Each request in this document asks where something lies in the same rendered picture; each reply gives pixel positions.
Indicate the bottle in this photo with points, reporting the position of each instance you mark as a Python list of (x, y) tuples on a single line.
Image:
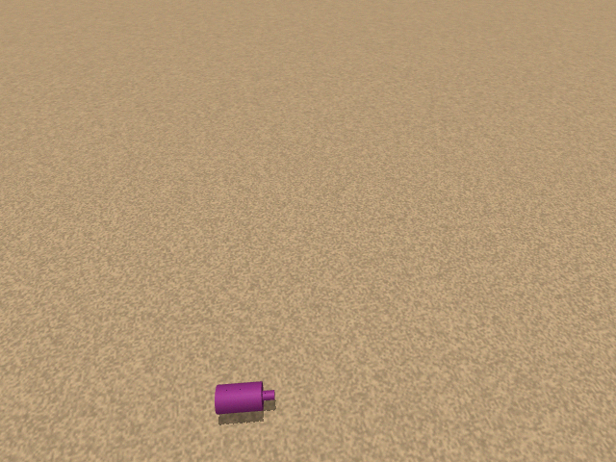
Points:
[(241, 397)]

